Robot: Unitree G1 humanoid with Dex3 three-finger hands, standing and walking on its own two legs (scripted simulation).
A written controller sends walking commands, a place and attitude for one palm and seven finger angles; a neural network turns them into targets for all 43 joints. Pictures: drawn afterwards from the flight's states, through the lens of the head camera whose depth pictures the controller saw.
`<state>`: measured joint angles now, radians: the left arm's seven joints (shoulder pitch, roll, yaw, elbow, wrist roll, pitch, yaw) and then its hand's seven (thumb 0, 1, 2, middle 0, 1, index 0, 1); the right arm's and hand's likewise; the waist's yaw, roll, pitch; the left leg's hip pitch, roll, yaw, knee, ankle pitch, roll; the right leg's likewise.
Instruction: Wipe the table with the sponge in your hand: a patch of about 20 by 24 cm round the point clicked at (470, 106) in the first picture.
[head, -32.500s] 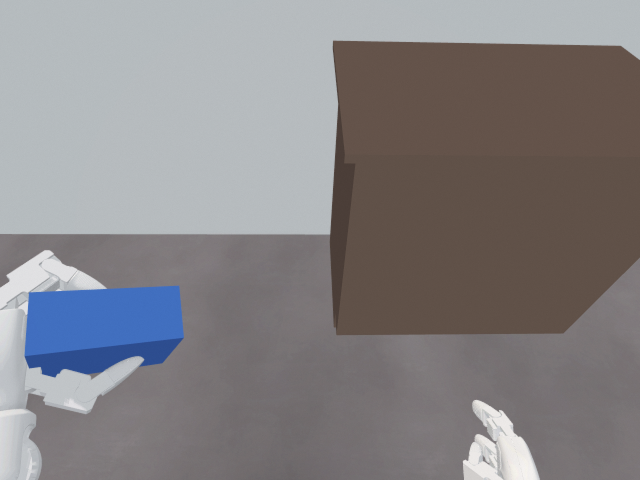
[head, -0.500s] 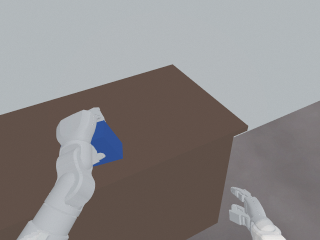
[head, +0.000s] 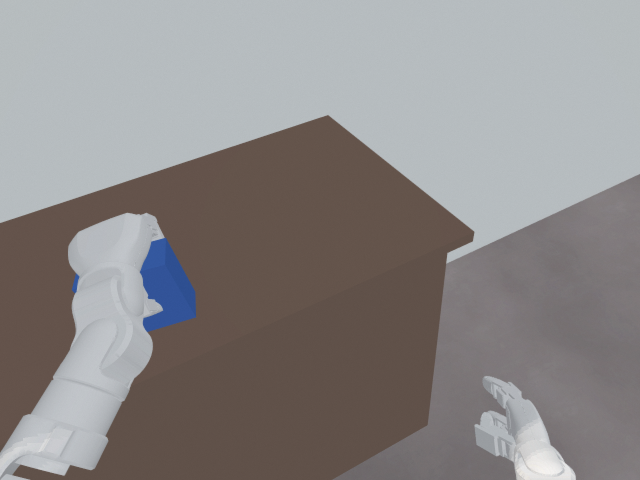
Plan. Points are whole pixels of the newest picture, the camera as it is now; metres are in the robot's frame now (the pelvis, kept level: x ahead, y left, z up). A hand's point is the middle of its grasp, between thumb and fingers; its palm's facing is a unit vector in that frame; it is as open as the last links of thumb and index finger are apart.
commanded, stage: wipe forward along the middle lane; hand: left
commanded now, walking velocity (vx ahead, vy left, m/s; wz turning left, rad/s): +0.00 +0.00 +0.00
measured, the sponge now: (147, 299) +0.31 +0.27 +0.10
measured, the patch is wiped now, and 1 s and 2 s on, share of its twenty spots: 0.95 0.95 0.95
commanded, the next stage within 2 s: slide back across to the first lane in 1.48 s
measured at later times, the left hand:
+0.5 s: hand (131, 252) +0.35 +0.30 +0.15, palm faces -0.03 -0.02 -1.00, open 9.4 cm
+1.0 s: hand (122, 235) +0.38 +0.33 +0.15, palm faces -0.09 +0.02 -1.00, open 9.4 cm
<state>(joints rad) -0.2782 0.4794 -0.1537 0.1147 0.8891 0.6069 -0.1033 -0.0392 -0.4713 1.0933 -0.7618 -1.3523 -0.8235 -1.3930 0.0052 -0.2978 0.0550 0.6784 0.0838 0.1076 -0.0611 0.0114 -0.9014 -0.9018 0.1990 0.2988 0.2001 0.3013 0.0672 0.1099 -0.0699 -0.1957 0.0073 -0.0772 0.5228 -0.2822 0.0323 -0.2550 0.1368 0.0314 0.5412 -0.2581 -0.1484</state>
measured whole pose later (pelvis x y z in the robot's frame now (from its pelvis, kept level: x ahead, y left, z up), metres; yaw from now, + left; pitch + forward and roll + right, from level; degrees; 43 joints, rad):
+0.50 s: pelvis -0.01 -0.01 -0.01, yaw +0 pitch +3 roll +2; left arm -0.54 0.56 -0.05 0.59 0.92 0.35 -0.10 -0.02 -0.51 1.12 -0.79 -1.31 -0.83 -1.39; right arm 0.14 -0.32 0.03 0.72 0.08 0.08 -0.08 0.01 -0.90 -0.90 0.20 0.30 0.20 0.30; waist 0.01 0.10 -0.09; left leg -0.33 -0.02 -0.11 0.58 -0.31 0.04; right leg -0.36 0.16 0.01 0.56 -0.23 -0.15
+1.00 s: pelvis -0.03 -0.01 -0.01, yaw +0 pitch +7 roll +2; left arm -0.78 0.69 0.01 0.99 0.97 0.20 -0.04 -0.01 -0.52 1.13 -0.79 -1.31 -0.83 -1.40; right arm 0.24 -0.32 0.02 0.74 0.09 0.09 -0.08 0.01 -0.90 -0.90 0.20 0.30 0.20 0.30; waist -0.05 0.08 -0.11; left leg -0.47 -0.04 -0.11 0.61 -0.33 0.04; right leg -0.49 0.17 0.02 0.56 -0.19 -0.14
